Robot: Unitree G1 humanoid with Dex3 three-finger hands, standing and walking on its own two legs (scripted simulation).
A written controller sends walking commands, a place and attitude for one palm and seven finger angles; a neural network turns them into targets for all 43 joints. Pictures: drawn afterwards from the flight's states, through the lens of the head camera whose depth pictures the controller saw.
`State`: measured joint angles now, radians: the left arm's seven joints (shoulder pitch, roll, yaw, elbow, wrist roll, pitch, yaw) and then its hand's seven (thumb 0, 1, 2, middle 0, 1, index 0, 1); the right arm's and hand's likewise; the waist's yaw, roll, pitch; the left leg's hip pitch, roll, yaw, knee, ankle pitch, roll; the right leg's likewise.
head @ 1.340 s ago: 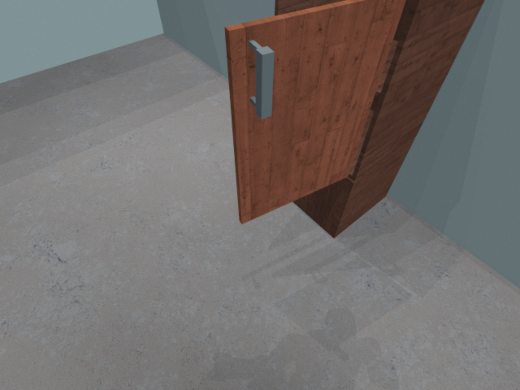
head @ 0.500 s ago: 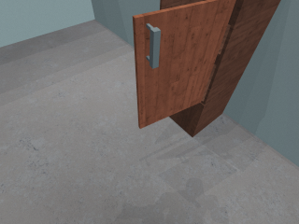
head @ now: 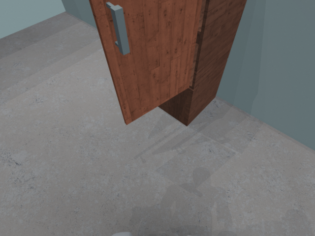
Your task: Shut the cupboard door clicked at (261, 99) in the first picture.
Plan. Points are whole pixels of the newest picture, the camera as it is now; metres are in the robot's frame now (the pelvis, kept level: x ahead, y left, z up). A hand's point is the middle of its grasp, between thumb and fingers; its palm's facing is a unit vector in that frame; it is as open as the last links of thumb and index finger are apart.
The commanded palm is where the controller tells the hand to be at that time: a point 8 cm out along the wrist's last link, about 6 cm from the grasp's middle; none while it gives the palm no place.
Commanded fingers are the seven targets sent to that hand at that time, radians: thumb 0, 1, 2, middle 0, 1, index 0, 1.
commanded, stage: walk to a spot facing it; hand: left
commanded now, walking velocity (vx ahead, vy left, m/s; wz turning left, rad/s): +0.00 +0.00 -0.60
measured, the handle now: (117, 29) +0.63 +0.17 +0.17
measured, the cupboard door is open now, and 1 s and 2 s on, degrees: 79 79 79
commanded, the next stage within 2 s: none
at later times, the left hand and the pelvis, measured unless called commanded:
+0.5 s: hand (90, 235) +0.13 +0.21 -0.16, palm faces -0.20 -0.95 -0.24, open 7.4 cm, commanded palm none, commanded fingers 0.00 0.90 0.90 -0.20 -0.30 -0.20 -0.30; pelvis +0.00 +0.02 +0.01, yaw -16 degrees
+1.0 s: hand (129, 207) +0.21 +0.11 -0.16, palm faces -0.58 -0.80 -0.19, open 7.4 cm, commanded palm none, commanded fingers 0.00 0.90 0.90 -0.20 -0.30 -0.20 -0.30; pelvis +0.00 +0.01 +0.01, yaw -35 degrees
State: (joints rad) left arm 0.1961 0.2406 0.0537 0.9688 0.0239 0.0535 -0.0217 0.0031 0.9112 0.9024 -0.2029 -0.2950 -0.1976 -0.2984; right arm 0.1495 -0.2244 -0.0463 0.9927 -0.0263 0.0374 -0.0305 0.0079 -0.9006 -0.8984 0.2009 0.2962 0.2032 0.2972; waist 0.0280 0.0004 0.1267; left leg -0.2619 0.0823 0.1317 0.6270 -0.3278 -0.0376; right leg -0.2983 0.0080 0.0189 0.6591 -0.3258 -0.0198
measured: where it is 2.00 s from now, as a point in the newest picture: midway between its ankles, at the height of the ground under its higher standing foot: outside the picture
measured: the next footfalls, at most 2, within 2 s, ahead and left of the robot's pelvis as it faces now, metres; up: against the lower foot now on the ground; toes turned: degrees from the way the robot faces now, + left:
left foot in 0.42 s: +0.05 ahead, +0.16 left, +0.00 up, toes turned -16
right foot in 0.68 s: +0.01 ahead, -0.14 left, +0.00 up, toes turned -25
